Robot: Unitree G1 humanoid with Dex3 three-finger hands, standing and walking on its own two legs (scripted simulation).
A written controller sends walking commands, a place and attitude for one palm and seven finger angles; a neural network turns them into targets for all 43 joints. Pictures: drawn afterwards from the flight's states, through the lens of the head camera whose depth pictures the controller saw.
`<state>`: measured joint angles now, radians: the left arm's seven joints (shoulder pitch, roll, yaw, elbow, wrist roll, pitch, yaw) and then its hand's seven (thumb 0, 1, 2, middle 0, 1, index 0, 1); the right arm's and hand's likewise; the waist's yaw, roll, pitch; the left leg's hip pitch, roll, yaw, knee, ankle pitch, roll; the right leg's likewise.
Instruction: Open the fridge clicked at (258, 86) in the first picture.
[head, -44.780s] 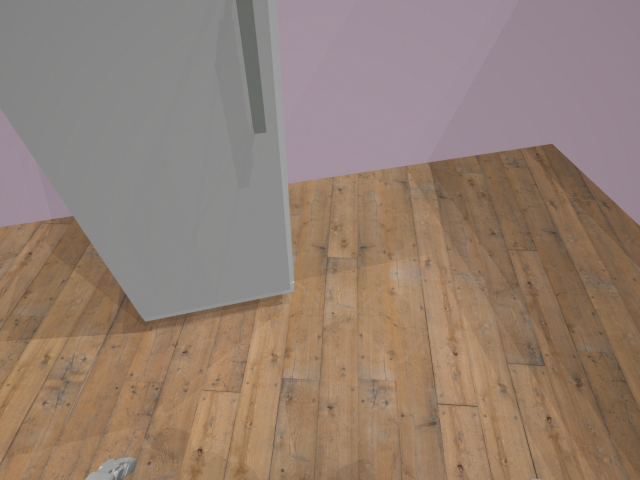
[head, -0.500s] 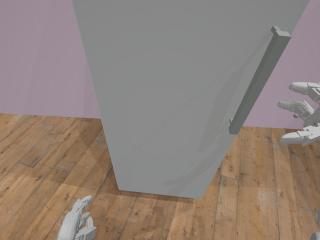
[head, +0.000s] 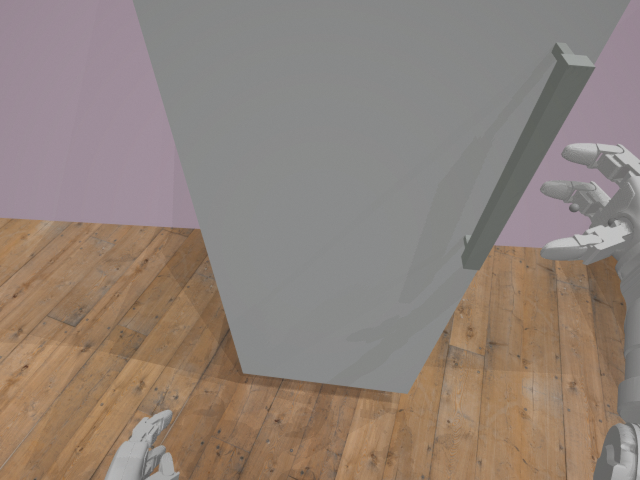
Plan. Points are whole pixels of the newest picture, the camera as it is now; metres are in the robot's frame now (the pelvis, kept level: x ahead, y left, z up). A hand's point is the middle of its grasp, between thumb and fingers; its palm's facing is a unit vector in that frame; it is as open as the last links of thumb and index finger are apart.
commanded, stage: move the hooked fingers beside the handle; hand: right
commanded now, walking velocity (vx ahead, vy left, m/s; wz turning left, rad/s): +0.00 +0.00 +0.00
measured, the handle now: (507, 176) +0.47 -0.20 +0.16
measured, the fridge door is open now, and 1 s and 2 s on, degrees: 4 4 4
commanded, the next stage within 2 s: feel for the door with the fingertips in 1.54 s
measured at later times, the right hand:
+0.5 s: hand (580, 216) +0.39 -0.26 +0.17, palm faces +0.09 +1.00 -0.03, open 14.0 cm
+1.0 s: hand (571, 197) +0.40 -0.24 +0.19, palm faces +0.07 +1.00 -0.02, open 14.0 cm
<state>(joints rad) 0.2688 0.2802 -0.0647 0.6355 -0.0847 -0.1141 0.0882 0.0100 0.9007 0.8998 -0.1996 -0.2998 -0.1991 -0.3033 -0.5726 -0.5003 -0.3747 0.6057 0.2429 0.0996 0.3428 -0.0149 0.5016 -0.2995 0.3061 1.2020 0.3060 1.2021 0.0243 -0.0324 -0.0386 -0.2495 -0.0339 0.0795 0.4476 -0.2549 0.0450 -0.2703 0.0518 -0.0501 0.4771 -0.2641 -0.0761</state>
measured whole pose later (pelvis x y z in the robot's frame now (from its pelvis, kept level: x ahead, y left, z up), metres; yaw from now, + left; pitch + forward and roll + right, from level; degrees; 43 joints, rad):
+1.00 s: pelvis +0.00 +0.02 +0.00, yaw +1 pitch +3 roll +1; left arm 0.32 0.29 -0.06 0.63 -0.09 -0.07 0.08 0.01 0.90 0.90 -0.20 -0.30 -0.20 -0.30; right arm -0.59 -0.55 -0.43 0.70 0.24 0.03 0.37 -0.02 0.50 -0.30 0.31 1.20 0.31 1.20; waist 0.04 -0.03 -0.06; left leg -0.26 -0.06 0.07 0.46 -0.26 0.07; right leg -0.28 0.02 -0.06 0.50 -0.28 -0.05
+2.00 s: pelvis +0.00 +0.01 +0.00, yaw +1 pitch +3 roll +1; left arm 0.29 0.28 -0.05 0.62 -0.09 -0.06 0.08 0.01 0.90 0.90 -0.20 -0.30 -0.20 -0.30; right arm -0.53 -0.44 -0.33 0.55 0.24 0.12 0.28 -0.01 0.50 -0.30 0.31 1.20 0.30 1.20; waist 0.03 -0.04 -0.05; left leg -0.25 -0.05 0.07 0.45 -0.26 0.05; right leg -0.27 0.04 -0.06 0.49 -0.27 -0.07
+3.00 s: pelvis +0.00 +0.01 +0.00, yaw +2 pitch +4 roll +1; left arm 0.32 0.28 -0.05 0.63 -0.09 -0.04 0.07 0.01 0.90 0.90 -0.20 -0.30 -0.20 -0.30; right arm -0.64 -0.47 -0.37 0.73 0.22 0.04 0.28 -0.01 0.50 -0.30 0.31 1.20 0.31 1.21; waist 0.05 -0.03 -0.06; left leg -0.27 -0.06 0.06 0.46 -0.25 0.06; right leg -0.29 0.03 -0.07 0.50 -0.27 -0.06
